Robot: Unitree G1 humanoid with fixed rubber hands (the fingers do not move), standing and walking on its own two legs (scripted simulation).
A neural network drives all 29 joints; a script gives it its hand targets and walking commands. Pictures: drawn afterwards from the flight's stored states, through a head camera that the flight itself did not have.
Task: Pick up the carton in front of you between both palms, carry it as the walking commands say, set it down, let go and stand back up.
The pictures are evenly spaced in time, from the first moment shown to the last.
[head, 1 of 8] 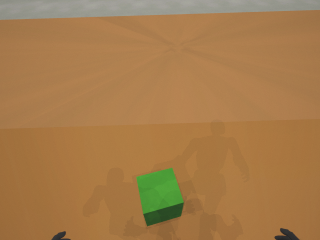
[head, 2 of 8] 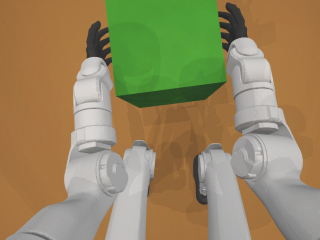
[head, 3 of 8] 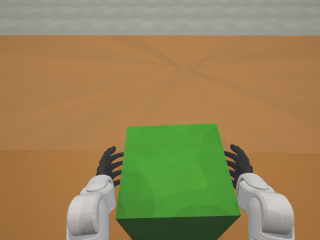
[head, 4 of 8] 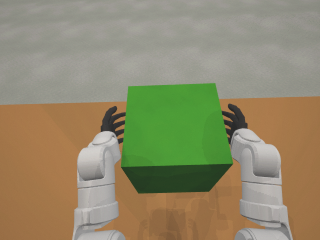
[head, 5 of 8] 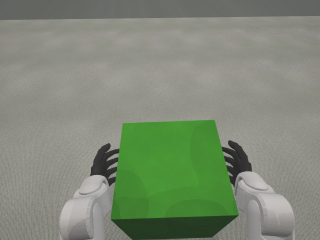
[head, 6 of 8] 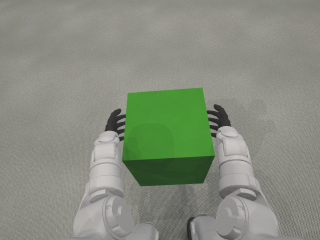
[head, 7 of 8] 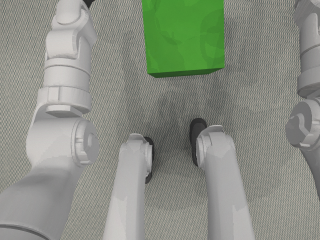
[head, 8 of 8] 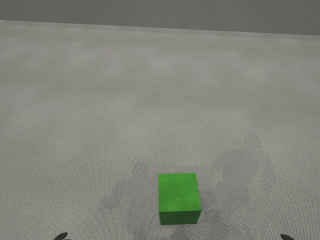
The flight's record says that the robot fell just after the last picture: no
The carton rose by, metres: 0.69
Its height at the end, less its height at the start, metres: -0.22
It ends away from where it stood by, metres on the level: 5.88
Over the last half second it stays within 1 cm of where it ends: yes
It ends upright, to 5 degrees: yes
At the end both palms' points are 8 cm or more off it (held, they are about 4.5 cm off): yes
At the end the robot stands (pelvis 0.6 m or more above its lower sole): yes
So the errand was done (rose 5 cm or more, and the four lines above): yes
